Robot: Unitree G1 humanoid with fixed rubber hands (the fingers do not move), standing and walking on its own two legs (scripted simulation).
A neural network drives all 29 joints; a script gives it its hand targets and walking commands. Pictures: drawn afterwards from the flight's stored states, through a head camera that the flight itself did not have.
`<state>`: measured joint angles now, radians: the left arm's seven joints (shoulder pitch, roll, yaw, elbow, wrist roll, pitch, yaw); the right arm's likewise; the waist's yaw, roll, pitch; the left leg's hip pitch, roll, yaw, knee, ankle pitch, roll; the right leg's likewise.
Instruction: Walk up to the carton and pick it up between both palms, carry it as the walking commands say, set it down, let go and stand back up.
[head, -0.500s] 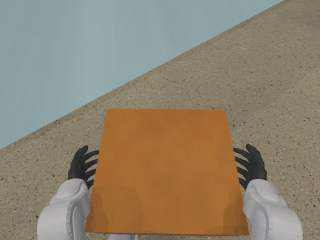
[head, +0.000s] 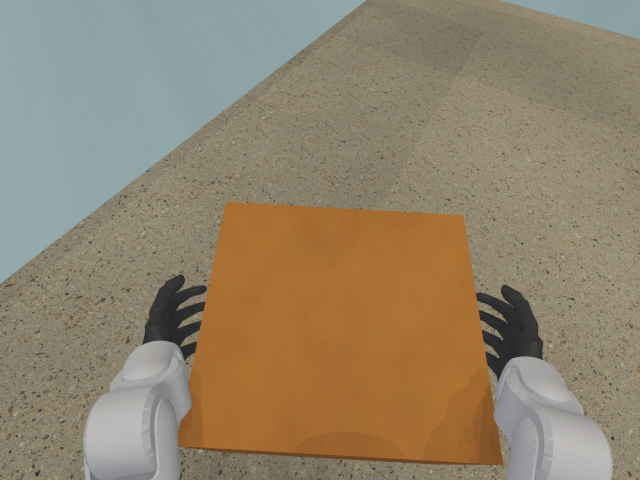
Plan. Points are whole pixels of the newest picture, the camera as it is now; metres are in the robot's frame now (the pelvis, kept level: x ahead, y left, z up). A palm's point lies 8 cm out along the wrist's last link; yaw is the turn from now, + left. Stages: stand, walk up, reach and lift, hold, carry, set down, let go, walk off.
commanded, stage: carry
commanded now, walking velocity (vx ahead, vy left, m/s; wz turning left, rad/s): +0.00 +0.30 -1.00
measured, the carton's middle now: (335, 340) +0.30 +0.00 +0.00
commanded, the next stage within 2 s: none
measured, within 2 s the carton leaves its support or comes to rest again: neither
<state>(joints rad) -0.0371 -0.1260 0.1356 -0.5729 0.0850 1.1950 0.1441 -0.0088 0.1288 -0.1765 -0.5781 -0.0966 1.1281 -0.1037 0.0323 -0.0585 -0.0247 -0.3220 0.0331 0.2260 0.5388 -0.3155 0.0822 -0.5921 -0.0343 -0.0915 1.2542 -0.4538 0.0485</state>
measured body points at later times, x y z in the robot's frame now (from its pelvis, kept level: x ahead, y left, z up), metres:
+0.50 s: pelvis +0.00 +0.09 +0.00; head +0.01 +0.10 +0.45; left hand +0.29 +0.19 +0.08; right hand +0.19 -0.16 +0.09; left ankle +0.05 +0.23 -0.71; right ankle -0.07 -0.01 -0.73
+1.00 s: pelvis -0.01 +0.11 -0.01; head -0.02 +0.12 +0.44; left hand +0.30 +0.19 +0.09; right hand +0.16 -0.16 +0.09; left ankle +0.06 +0.25 -0.73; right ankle -0.05 +0.03 -0.73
